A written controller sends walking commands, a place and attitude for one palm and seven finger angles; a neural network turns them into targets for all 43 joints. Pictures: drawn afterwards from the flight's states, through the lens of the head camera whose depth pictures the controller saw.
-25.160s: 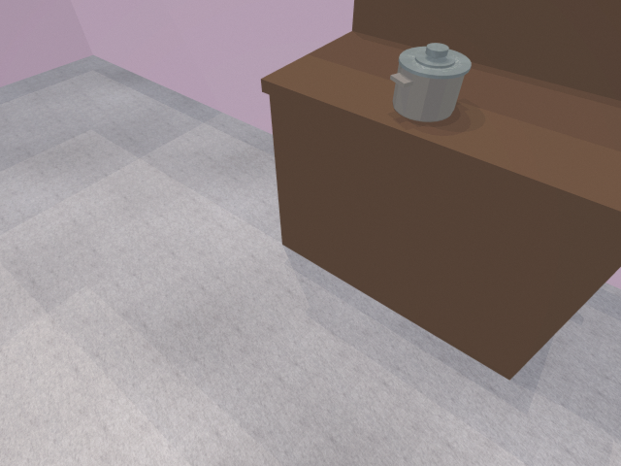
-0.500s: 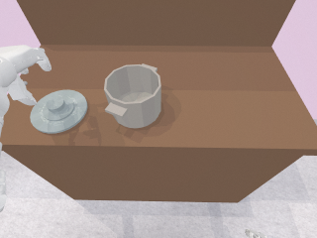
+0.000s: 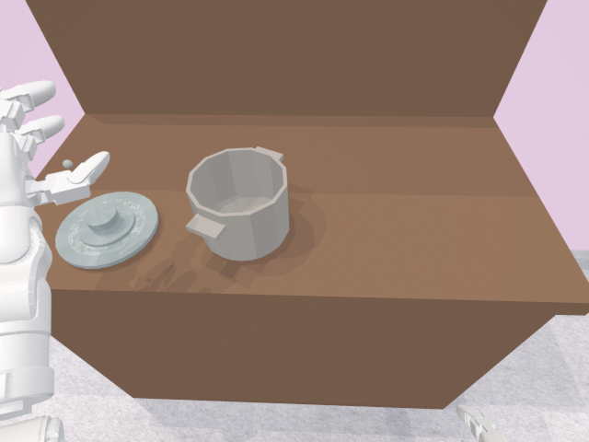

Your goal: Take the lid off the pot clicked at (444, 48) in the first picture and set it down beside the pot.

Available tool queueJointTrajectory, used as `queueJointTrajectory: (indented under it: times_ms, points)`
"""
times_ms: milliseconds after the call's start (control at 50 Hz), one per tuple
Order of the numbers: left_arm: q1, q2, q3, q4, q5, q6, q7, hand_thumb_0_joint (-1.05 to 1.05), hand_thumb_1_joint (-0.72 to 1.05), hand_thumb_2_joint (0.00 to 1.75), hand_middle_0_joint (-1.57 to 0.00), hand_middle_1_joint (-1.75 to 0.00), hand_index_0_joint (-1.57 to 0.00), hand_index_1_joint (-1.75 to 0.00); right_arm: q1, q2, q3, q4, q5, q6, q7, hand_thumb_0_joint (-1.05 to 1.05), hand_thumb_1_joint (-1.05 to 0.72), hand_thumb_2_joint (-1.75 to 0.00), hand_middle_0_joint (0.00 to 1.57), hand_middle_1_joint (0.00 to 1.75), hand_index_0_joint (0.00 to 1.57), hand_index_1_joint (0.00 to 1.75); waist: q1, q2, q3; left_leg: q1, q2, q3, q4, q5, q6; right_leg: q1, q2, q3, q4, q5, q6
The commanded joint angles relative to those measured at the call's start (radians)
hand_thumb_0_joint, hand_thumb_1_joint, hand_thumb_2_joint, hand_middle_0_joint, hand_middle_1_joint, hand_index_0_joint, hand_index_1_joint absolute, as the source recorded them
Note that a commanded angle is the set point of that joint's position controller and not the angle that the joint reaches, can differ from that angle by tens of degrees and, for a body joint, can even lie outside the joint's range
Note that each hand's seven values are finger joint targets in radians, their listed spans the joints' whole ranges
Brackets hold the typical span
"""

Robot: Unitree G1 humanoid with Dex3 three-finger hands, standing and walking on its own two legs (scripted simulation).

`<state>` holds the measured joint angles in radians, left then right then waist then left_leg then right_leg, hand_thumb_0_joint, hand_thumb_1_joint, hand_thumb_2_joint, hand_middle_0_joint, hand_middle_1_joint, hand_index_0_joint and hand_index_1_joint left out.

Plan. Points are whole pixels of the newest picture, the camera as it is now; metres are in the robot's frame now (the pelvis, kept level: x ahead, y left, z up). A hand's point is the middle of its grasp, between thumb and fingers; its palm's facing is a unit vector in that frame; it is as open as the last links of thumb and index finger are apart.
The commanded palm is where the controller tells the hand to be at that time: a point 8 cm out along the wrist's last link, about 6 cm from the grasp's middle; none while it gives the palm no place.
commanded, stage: draw the hand back to the body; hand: left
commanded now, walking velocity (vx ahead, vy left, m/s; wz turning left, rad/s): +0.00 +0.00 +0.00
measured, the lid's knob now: (102, 217) +0.45 +0.35 +0.03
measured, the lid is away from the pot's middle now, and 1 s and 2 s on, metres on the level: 0.24 0.24 0.24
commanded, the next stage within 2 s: step back with the hand held close in 1.32 s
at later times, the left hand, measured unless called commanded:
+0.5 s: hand (37, 228) +0.27 +0.27 +0.21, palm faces +0.47 -0.85 -0.25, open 7.9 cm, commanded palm +0.21 +0.30 +0.22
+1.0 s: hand (11, 314) +0.19 +0.25 +0.20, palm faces +0.44 -0.84 -0.31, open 7.4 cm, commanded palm +0.12 +0.29 +0.21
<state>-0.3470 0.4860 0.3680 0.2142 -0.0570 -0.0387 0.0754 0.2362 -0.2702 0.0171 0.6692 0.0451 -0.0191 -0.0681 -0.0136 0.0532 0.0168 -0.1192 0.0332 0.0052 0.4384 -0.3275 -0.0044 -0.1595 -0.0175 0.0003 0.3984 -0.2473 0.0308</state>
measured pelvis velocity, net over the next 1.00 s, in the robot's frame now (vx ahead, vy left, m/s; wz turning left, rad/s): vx -0.03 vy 0.00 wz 0.00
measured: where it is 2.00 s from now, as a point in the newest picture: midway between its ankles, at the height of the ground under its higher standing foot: outside the picture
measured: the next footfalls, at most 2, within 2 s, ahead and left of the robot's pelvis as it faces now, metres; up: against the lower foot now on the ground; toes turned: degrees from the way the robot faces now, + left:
none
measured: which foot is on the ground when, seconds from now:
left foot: down 0.00-1.00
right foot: down 0.00-1.00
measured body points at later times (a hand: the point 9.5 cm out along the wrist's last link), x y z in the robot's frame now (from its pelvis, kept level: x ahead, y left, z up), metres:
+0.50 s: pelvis -0.02 +0.00 +0.00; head -0.02 -0.02 +0.45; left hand +0.24 +0.31 +0.23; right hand +0.17 -0.23 -0.09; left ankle -0.06 +0.12 -0.74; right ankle -0.02 -0.14 -0.74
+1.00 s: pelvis -0.03 +0.00 +0.00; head -0.05 -0.01 +0.45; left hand +0.16 +0.29 +0.22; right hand +0.16 -0.22 -0.08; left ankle -0.06 +0.12 -0.74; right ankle -0.02 -0.14 -0.74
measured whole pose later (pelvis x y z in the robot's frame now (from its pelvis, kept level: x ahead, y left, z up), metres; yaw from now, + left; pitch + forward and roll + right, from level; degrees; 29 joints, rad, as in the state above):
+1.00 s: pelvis -0.03 +0.00 +0.00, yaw +0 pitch -5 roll -1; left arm 0.30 0.35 0.34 -0.41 -0.09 -0.08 0.10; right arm 0.16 -0.23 0.03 0.66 0.01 -0.11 -0.07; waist 0.05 0.06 0.03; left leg -0.06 0.02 0.01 0.43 -0.29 0.00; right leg -0.10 -0.03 0.00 0.39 -0.21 0.04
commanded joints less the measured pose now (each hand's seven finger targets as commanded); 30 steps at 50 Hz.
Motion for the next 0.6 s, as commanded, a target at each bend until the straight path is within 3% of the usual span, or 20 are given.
queueJointTrajectory:
  times_ms: [0, 20, 80, 140, 200, 340, 400, 460, 520, 580]
  points:
    - [-0.294, 0.264, 0.083, -0.31, -0.009, -0.071, 0.017, 0.0, 0.41, 0.73, -0.27, -0.63, -0.27, -0.63, -0.085, -0.122, -0.051, -0.138, 0.0, -0.062, -0.011, 0.0, -0.9, -0.9, 0.2, 0.3, 0.2, 0.3, 0.018, 0.011, -0.294, 0.094, -0.008, 0.042, 0.0, 0.563, 0.051, 0.137, 0.004, -0.057, 0.013, 0.523, -0.053]
    - [-0.28, 0.269, 0.092, -0.337, -0.01, -0.075, 0.022, 0.0, 0.43, 0.74, -0.27, -0.61, -0.27, -0.61, -0.089, -0.12, -0.052, -0.137, 0.001, -0.066, -0.01, 0.0, -0.9, -0.9, 0.2, 0.3, 0.2, 0.3, 0.014, 0.023, -0.294, 0.104, -0.008, 0.045, 0.003, 0.566, 0.052, 0.138, 0.001, -0.054, 0.011, 0.531, -0.052]
    - [-0.185, 0.237, 0.089, -0.29, -0.017, -0.06, 0.022, 0.0, 0.5, 0.76, -0.26, -0.57, -0.26, -0.57, -0.099, -0.121, -0.052, -0.132, 0.0, -0.056, -0.013, 0.0, -0.9, -0.9, 0.2, 0.3, 0.2, 0.3, 0.021, -0.042, -0.255, 0.072, -0.012, 0.055, -0.008, 0.514, 0.051, 0.133, 0.004, -0.059, 0.01, 0.519, -0.048]
    - [-0.203, 0.249, 0.1, -0.41, -0.017, -0.078, 0.029, 0.0, 0.57, 0.79, -0.25, -0.52, -0.25, -0.52, -0.122, -0.111, -0.046, -0.141, -0.002, -0.07, -0.014, 0.0, -0.9, -0.9, 0.2, 0.3, 0.2, 0.3, 0.027, 0.047, -0.279, 0.105, -0.015, 0.047, -0.013, 0.514, 0.051, 0.134, 0.002, -0.054, 0.005, 0.494, -0.052]
    - [-0.121, 0.216, 0.098, -0.392, -0.025, -0.068, 0.03, 0.0, 0.63, 0.81, -0.24, -0.48, -0.24, -0.48, -0.136, -0.107, -0.044, -0.14, -0.003, -0.069, -0.014, 0.0, -0.9, -0.9, 0.2, 0.3, 0.2, 0.3, 0.033, -0.028, -0.238, 0.082, -0.013, 0.048, -0.023, 0.481, 0.047, 0.13, 0.005, -0.062, 0.005, 0.477, -0.051]
    - [-0.024, 0.177, 0.097, -0.482, -0.032, -0.08, 0.031, 0.0, 0.79, 0.86, -0.22, -0.37, -0.22, -0.37, -0.176, -0.091, -0.036, -0.151, -0.007, -0.083, -0.017, 0.0, -0.9, -0.9, 0.2, 0.3, 0.2, 0.3, 0.039, 0.026, -0.198, 0.084, -0.014, 0.047, -0.044, 0.399, 0.042, 0.103, 0.006, -0.057, -0.015, 0.388, -0.053]
    - [0.012, 0.158, 0.093, -0.505, -0.037, -0.077, 0.031, 0.0, 0.86, 0.88, -0.21, -0.33, -0.21, -0.33, -0.186, -0.088, -0.032, -0.155, -0.01, -0.086, -0.019, 0.0, -0.9, -0.9, 0.2, 0.3, 0.2, 0.3, 0.044, -0.013, -0.18, 0.073, -0.012, 0.04, -0.053, 0.371, 0.042, 0.101, 0.007, -0.06, -0.019, 0.361, -0.054]
    - [0.057, 0.162, 0.11, -0.566, -0.038, -0.085, 0.034, 0.0, 0.9, 0.9, -0.2, -0.3, -0.2, -0.3, -0.2, -0.084, -0.029, -0.162, -0.014, -0.092, -0.019, 0.0, -0.9, -0.9, 0.2, 0.3, 0.2, 0.3, 0.05, 0.004, -0.196, 0.074, -0.013, 0.037, -0.059, 0.352, 0.04, 0.114, 0.005, -0.058, -0.024, 0.339, -0.056]
    - [0.092, 0.117, 0.08, -0.583, -0.039, -0.084, 0.032, 0.0, 0.9, 0.9, -0.2, -0.3, -0.2, -0.3, -0.209, -0.078, -0.027, -0.16, -0.013, -0.098, -0.018, 0.0, -0.9, -0.9, 0.2, 0.3, 0.2, 0.3, 0.04, 0.009, -0.156, 0.069, -0.011, 0.039, -0.066, 0.321, 0.037, 0.093, 0.007, -0.056, -0.036, 0.302, -0.055]
    - [0.137, 0.123, 0.096, -0.624, -0.039, -0.091, 0.037, 0.0, 0.9, 0.9, -0.2, -0.3, -0.2, -0.3, -0.219, -0.077, -0.026, -0.163, -0.017, -0.108, -0.021, 0.0, -0.9, -0.9, 0.2, 0.3, 0.2, 0.3, 0.053, 0.017, -0.151, 0.064, -0.012, 0.033, -0.073, 0.291, 0.038, 0.093, 0.006, -0.055, -0.041, 0.268, -0.057]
